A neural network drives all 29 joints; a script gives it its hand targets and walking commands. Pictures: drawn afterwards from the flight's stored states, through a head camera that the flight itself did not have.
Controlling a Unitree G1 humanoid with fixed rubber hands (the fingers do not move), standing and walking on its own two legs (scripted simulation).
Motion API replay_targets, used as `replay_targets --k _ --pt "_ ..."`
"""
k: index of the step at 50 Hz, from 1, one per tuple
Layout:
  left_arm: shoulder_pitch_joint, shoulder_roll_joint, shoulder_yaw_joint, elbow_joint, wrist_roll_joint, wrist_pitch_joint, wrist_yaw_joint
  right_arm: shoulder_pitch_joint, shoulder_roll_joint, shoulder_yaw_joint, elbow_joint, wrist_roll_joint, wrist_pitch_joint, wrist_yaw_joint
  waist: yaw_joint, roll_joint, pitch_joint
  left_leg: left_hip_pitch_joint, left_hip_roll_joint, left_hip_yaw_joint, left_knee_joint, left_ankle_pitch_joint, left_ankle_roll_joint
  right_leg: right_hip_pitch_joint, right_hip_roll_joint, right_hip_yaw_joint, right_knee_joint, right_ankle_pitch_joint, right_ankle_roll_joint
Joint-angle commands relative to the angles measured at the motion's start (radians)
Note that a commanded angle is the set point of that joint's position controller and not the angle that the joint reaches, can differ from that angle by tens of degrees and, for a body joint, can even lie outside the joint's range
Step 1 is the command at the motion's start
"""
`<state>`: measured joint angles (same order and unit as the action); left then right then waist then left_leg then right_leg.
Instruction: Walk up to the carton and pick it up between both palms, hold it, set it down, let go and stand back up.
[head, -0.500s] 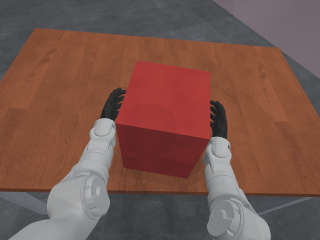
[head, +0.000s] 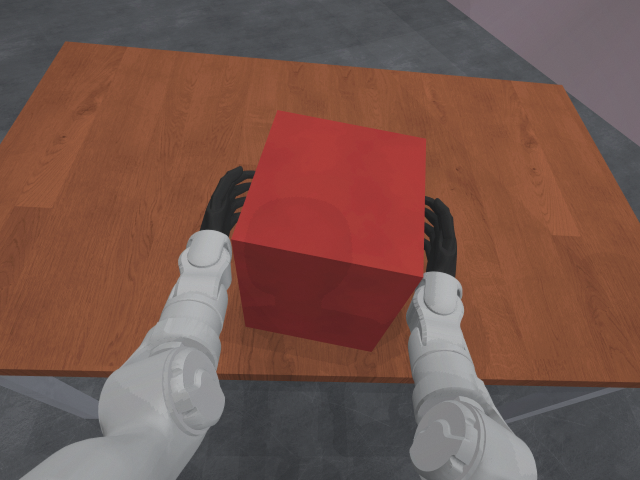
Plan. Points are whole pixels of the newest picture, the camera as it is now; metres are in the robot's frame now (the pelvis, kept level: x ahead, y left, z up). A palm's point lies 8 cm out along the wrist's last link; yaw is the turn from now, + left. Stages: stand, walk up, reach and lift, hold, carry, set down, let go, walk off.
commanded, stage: set down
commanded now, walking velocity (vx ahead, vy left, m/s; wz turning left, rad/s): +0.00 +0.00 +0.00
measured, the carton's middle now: (328, 240) +0.43 -0.01 -0.01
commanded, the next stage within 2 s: none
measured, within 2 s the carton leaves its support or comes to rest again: neither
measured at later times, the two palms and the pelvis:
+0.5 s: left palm (207, 225) +0.43 +0.16 +0.01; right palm (434, 265) +0.39 -0.15 +0.01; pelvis +0.00 +0.01 -0.02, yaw -1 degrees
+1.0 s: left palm (169, 273) +0.37 +0.20 -0.02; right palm (449, 301) +0.34 -0.17 -0.01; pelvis -0.04 +0.00 -0.04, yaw +2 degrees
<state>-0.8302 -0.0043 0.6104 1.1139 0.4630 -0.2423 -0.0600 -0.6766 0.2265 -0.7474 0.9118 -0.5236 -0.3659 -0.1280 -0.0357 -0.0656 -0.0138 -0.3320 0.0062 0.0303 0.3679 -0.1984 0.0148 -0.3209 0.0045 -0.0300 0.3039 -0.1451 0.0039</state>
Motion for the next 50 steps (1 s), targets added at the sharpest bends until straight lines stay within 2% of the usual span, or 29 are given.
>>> replay_targets --k 1,4,5,6,7,10,13,16,17,19,21,25,28,29,30,32,34,35,36,37,41,42,43,44,45,46,48,49,50 --pt "-0.454 -0.377 -0.181 0.000 0.043 -0.020 -0.077 -0.438 0.406 0.228 0.078 -0.122 -0.017 0.133 -0.005 0.087 -0.425 0.068 0.015 0.073 -0.015 0.314 -0.046 0.273 -0.004 -0.082 0.042 0.258 0.027" --pt "-0.450 -0.372 -0.169 -0.019 0.055 -0.018 -0.069 -0.384 0.412 0.239 0.098 -0.100 -0.004 0.135 0.004 0.102 -0.393 0.143 0.011 0.072 -0.011 0.328 -0.042 0.223 -0.005 -0.076 0.015 0.216 0.028" --pt "-0.439 -0.374 -0.145 0.013 0.068 -0.006 -0.073 -0.418 0.407 0.221 0.078 -0.122 -0.001 0.140 0.019 0.061 -0.396 0.119 0.010 0.078 -0.005 0.263 -0.029 0.193 -0.008 -0.070 0.015 0.179 0.032" --pt "-0.443 -0.305 -0.119 0.027 0.076 -0.016 -0.064 -0.381 0.361 0.237 0.093 -0.094 0.002 0.138 0.036 0.076 -0.367 0.082 0.007 0.080 -0.016 0.275 -0.025 0.260 -0.008 -0.060 0.036 0.216 0.026" --pt "-0.467 -0.312 -0.156 -0.053 0.055 -0.026 -0.054 -0.375 0.342 0.194 0.107 -0.104 0.004 0.127 0.002 0.115 -0.396 0.127 0.010 0.077 -0.011 0.296 -0.040 0.217 -0.010 -0.060 0.016 0.193 0.022" --pt "-0.420 -0.188 -0.143 -0.021 0.017 -0.031 -0.008 -0.350 0.191 0.198 0.100 -0.061 -0.008 0.104 0.021 0.109 -0.452 0.127 0.012 0.069 0.009 0.327 -0.046 0.189 -0.003 -0.062 0.034 0.211 0.023" --pt "-0.425 0.000 -0.213 -0.020 -0.094 -0.057 0.058 -0.340 0.013 0.263 0.140 0.097 -0.033 0.045 0.023 0.121 -0.491 0.102 0.011 0.062 0.056 0.373 -0.061 0.190 0.000 -0.039 0.064 0.287 0.013" --pt "-0.512 0.163 -0.296 0.009 -0.246 -0.078 0.104 -0.433 -0.145 0.314 0.160 0.217 -0.033 -0.013 -0.007 0.107 -0.592 0.010 0.004 0.056 0.082 0.229 -0.063 0.165 0.005 -0.025 0.118 0.269 0.013" --pt "-0.533 0.261 -0.291 0.046 -0.293 -0.095 0.121 -0.443 -0.208 0.384 0.186 0.315 -0.034 -0.018 0.013 0.096 -0.658 0.001 0.006 0.041 0.120 0.282 -0.062 0.175 0.012 0.001 0.148 0.340 0.005" --pt "-0.556 0.296 -0.350 0.133 -0.385 -0.125 0.111 -0.489 -0.208 0.461 0.168 0.388 -0.043 -0.035 0.020 0.091 -0.714 -0.056 -0.014 0.039 0.158 0.320 -0.076 0.174 0.010 -0.001 0.198 0.394 0.013" --pt "-0.563 0.338 -0.406 0.168 -0.427 -0.156 0.110 -0.493 -0.257 0.512 0.231 0.486 -0.045 -0.040 0.023 0.152 -0.768 -0.091 -0.016 0.036 0.209 0.365 -0.089 0.148 0.007 0.012 0.239 0.429 0.003" --pt "-0.627 0.336 -0.577 0.198 -0.579 -0.185 0.106 -0.571 -0.384 0.532 0.232 0.583 -0.052 -0.048 -0.062 0.197 -0.863 0.046 0.006 0.000 0.303 0.477 -0.128 -0.079 0.027 -0.038 0.266 0.379 -0.013" --pt "-0.586 0.381 -0.583 0.268 -0.611 -0.185 0.083 -0.538 -0.429 0.620 0.265 0.677 -0.058 -0.044 -0.041 0.175 -0.864 0.017 -0.014 -0.002 0.354 0.539 -0.123 -0.086 0.031 -0.036 0.290 0.452 0.004" --pt "-0.610 0.385 -0.615 0.323 -0.635 -0.181 0.074 -0.559 -0.447 0.653 0.308 0.704 -0.046 -0.035 -0.061 0.175 -0.824 0.040 -0.002 -0.023 0.363 0.562 -0.133 -0.130 0.039 -0.051 0.292 0.401 -0.002" --pt "-0.524 0.364 -0.646 0.268 -0.656 -0.178 0.062 -0.490 -0.429 0.701 0.292 0.734 -0.071 -0.036 -0.052 0.164 -0.802 0.040 -0.003 -0.030 0.374 0.589 -0.139 -0.120 0.036 -0.056 0.295 0.426 -0.002" --pt "-0.594 0.391 -0.656 0.276 -0.671 -0.187 0.054 -0.538 -0.471 0.680 0.338 0.744 -0.079 -0.029 -0.076 0.208 -0.793 0.023 0.001 -0.031 0.371 0.530 -0.147 -0.202 0.033 -0.067 0.301 0.323 0.002" --pt "-0.590 0.410 -0.701 0.270 -0.727 -0.183 0.044 -0.547 -0.499 0.686 0.294 0.761 -0.085 -0.029 -0.104 0.176 -0.826 0.043 -0.001 -0.041 0.394 0.496 -0.142 -0.233 0.041 -0.080 0.287 0.291 -0.005" --pt "-0.463 0.383 -0.694 0.237 -0.731 -0.176 0.028 -0.441 -0.459 0.771 0.262 0.816 -0.091 -0.017 -0.044 0.185 -0.792 0.038 -0.004 -0.037 0.394 0.539 -0.130 -0.225 0.029 -0.063 0.299 0.330 -0.003" --pt "-0.485 0.371 -0.723 0.226 -0.739 -0.177 0.022 -0.476 -0.468 0.779 0.256 0.830 -0.077 -0.012 -0.066 0.203 -0.820 0.054 -0.008 -0.041 0.389 0.522 -0.125 -0.229 0.033 -0.062 0.298 0.308 -0.012" --pt "-0.545 0.400 -0.709 0.251 -0.751 -0.180 0.024 -0.516 -0.485 0.764 0.281 0.832 -0.072 -0.002 -0.051 0.188 -0.807 0.031 0.001 -0.051 0.389 0.522 -0.133 -0.261 0.033 -0.070 0.302 0.249 -0.013" --pt "-0.492 0.405 -0.724 0.042 -0.744 -0.188 0.023 -0.442 -0.505 0.742 0.242 0.812 -0.092 -0.004 -0.092 0.223 -0.861 0.084 0.005 -0.067 0.383 0.509 -0.146 -0.269 0.037 -0.083 0.282 0.260 -0.012" --pt "-0.429 0.415 -0.697 0.060 -0.729 -0.194 0.028 -0.399 -0.492 0.770 0.193 0.817 -0.100 0.004 -0.050 0.202 -0.864 0.048 -0.006 -0.064 0.389 0.498 -0.136 -0.250 0.036 -0.075 0.293 0.260 -0.006" --pt "-0.384 0.398 -0.711 -0.004 -0.733 -0.179 0.021 -0.378 -0.476 0.774 0.126 0.827 -0.104 -0.002 -0.061 0.212 -0.852 0.094 -0.004 -0.065 0.386 0.535 -0.138 -0.219 0.037 -0.080 0.285 0.307 -0.003" --pt "-0.393 0.390 -0.697 0.013 -0.728 -0.176 0.018 -0.406 -0.469 0.763 0.123 0.814 -0.098 0.000 -0.036 0.187 -0.869 0.039 -0.008 -0.069 0.391 0.525 -0.131 -0.230 0.038 -0.071 0.292 0.300 -0.011" --pt "-0.430 0.419 -0.678 0.027 -0.726 -0.178 0.024 -0.422 -0.472 0.724 0.107 0.798 -0.078 -0.011 -0.068 0.162 -0.837 -0.043 -0.020 -0.053 0.367 0.365 -0.112 -0.227 0.031 -0.053 0.271 0.210 -0.008" --pt "-0.399 0.445 -0.663 -0.008 -0.714 -0.181 0.022 -0.352 -0.465 0.745 0.106 0.806 -0.068 -0.012 -0.045 0.175 -0.801 -0.023 -0.025 -0.057 0.361 0.345 -0.107 -0.204 0.022 -0.050 0.274 0.206 0.002" --pt "-0.431 0.447 -0.664 -0.027 -0.724 -0.196 0.024 -0.386 -0.455 0.714 0.069 0.782 -0.055 -0.020 -0.075 0.156 -0.810 -0.044 -0.021 -0.057 0.346 0.263 -0.096 -0.223 0.026 -0.057 0.264 0.134 0.005" --pt "-0.317 0.431 -0.636 -0.083 -0.705 -0.188 0.020 -0.271 -0.432 0.762 0.040 0.795 -0.075 -0.022 -0.046 0.155 -0.803 -0.009 -0.025 -0.056 0.352 0.327 -0.095 -0.158 0.025 -0.048 0.277 0.222 0.007" --pt "-0.397 0.481 -0.623 -0.044 -0.718 -0.196 0.022 -0.339 -0.451 0.722 0.001 0.784 -0.054 -0.030 -0.051 0.143 -0.836 -0.067 -0.024 -0.051 0.347 0.240 -0.085 -0.172 0.031 -0.043 0.273 0.125 0.001"
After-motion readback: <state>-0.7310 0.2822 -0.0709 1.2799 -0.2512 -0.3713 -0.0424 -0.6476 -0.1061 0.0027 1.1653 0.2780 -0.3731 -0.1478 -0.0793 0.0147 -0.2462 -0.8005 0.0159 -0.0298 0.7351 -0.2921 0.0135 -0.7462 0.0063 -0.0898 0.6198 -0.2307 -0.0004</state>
